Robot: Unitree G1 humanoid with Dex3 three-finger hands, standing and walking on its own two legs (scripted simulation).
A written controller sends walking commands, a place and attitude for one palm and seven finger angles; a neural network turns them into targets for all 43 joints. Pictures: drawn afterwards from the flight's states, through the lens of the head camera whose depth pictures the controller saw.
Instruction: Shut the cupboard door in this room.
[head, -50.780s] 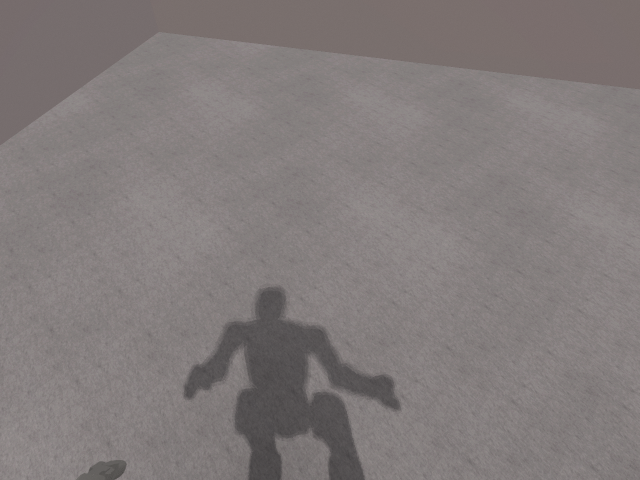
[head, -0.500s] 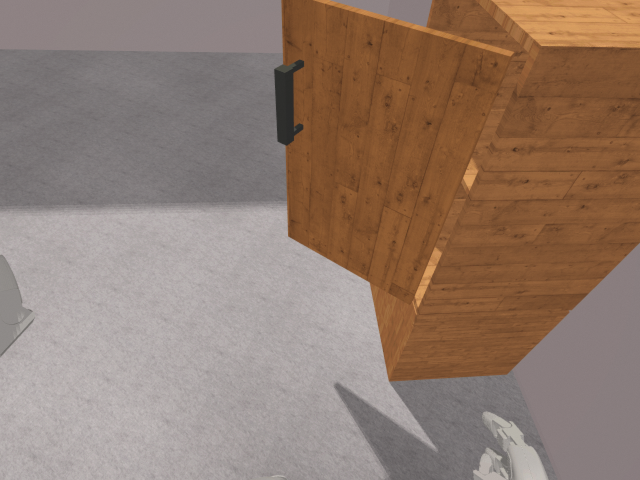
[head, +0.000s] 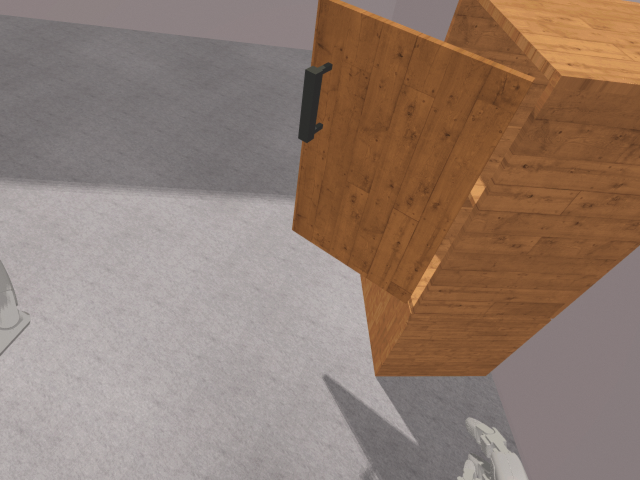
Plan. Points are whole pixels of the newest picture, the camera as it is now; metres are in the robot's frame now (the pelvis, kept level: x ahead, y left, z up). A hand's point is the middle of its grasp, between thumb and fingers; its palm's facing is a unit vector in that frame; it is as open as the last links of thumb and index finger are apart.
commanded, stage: step back with the hand held close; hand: left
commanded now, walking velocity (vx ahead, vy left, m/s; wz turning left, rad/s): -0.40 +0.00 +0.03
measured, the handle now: (316, 102) +0.75 +0.10 +0.08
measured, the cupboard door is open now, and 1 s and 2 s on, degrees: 51 51 51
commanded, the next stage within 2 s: stop stepping back and stand still in 0.12 s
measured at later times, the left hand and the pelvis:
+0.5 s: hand out of the picture +0.08 +0.31 +0.16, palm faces +0.52 -0.82 -0.26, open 7.4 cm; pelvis -0.13 +0.03 -0.01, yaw -1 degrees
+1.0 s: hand out of the picture +0.03 +0.32 +0.16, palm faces +0.49 -0.81 -0.32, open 7.4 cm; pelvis -0.17 +0.06 -0.02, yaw +0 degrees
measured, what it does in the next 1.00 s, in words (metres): walks backwards: right foot, then left foot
